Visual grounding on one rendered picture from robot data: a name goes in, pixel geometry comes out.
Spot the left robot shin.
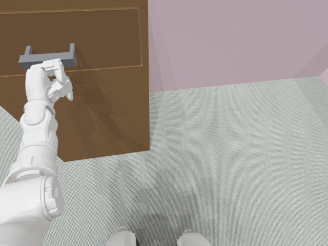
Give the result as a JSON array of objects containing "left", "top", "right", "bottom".
[{"left": 117, "top": 227, "right": 129, "bottom": 232}]

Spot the left robot forearm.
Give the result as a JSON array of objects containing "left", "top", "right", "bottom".
[{"left": 0, "top": 100, "right": 58, "bottom": 189}]

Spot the robot left thigh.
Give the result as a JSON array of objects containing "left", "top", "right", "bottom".
[{"left": 106, "top": 231, "right": 136, "bottom": 246}]

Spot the cabinet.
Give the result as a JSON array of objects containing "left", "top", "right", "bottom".
[{"left": 0, "top": 0, "right": 150, "bottom": 162}]

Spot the robot left hand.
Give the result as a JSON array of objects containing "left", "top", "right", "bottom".
[{"left": 25, "top": 58, "right": 73, "bottom": 107}]

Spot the drawer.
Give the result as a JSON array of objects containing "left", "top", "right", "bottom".
[{"left": 0, "top": 7, "right": 141, "bottom": 76}]

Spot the handle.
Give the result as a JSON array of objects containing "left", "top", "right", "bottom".
[{"left": 18, "top": 43, "right": 77, "bottom": 71}]

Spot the left robot upper arm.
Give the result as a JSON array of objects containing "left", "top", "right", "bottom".
[{"left": 0, "top": 175, "right": 65, "bottom": 246}]

